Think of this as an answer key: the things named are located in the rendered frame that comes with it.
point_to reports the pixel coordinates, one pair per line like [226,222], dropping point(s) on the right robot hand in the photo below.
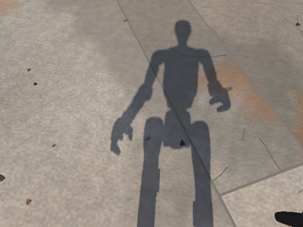
[290,218]

